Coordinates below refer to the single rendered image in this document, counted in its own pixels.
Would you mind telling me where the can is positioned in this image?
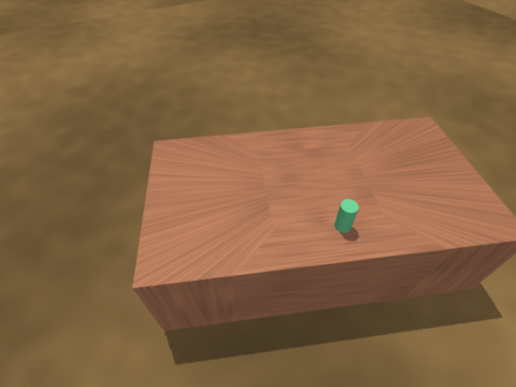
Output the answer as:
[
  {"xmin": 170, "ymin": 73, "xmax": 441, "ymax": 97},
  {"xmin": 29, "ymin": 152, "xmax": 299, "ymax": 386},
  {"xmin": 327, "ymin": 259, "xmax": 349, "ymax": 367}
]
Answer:
[{"xmin": 335, "ymin": 199, "xmax": 359, "ymax": 233}]

